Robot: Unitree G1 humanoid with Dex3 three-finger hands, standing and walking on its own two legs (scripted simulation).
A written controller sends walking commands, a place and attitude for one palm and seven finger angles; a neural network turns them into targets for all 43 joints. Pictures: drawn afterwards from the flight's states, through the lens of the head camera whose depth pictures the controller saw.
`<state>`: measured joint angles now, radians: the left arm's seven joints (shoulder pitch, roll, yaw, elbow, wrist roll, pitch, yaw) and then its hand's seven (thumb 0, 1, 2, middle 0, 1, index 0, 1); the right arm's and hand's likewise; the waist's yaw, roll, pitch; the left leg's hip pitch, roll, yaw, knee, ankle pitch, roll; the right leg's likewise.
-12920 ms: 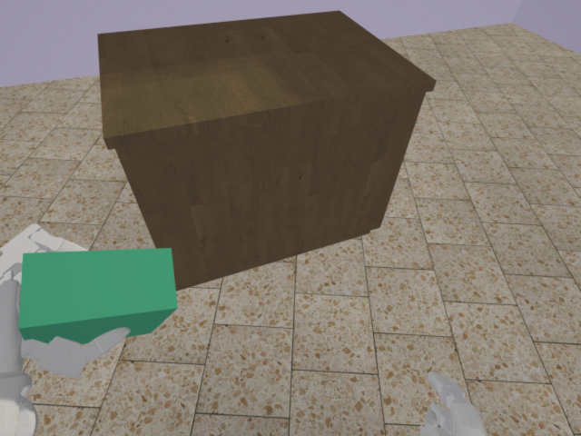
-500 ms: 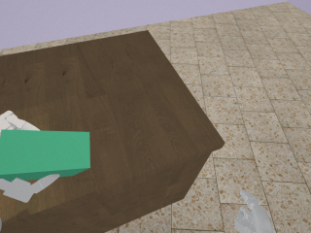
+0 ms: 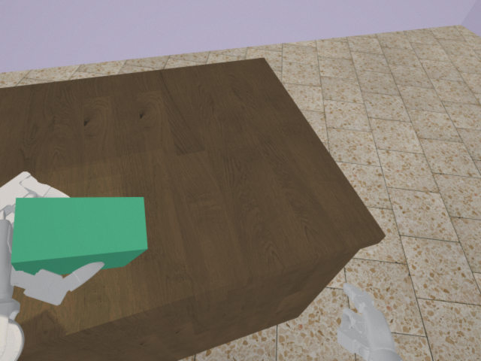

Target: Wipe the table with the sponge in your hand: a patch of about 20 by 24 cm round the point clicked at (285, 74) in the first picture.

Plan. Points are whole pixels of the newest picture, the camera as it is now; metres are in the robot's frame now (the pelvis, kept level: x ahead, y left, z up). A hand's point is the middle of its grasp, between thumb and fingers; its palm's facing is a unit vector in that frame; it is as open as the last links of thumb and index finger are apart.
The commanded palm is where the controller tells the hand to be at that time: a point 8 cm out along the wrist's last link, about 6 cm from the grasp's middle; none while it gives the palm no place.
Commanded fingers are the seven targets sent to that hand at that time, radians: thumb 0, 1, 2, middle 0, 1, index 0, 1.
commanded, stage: come to a stop and stand still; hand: left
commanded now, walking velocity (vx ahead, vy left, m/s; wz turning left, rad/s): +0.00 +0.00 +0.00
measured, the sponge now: (99, 237) +0.24 +0.21 +0.13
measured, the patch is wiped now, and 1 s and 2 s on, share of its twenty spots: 0.00 0.00 0.00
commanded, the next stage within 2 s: look again from close up in 0.38 s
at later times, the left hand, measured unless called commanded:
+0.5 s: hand (34, 243) +0.21 +0.26 +0.16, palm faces +0.35 -0.83 -0.43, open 10.1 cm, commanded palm +0.14 +0.30 +0.17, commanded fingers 0.00 0.10 1.30 -1.20 -1.60 -1.20 -1.60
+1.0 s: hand (22, 234) +0.21 +0.27 +0.17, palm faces +0.40 -0.74 -0.54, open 10.1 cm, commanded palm +0.14 +0.27 +0.17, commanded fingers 0.00 0.10 1.30 -1.20 -1.60 -1.20 -1.60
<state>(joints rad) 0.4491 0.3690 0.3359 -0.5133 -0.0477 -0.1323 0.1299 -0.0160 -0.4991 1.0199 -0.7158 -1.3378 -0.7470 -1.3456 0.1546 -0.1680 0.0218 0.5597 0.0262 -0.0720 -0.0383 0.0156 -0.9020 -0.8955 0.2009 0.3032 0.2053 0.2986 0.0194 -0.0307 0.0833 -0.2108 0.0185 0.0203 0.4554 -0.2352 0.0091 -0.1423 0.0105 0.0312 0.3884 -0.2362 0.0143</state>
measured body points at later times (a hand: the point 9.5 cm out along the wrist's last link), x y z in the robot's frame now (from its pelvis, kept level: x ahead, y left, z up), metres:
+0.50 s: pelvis -0.01 +0.01 +0.00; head +0.02 +0.03 +0.45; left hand +0.18 +0.30 +0.18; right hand +0.16 -0.20 -0.08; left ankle +0.01 +0.11 -0.74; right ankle -0.02 -0.13 -0.74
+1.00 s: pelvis -0.02 -0.01 +0.00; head +0.03 +0.01 +0.44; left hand +0.19 +0.31 +0.20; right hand +0.16 -0.25 -0.08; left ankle +0.01 +0.11 -0.74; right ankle -0.02 -0.13 -0.74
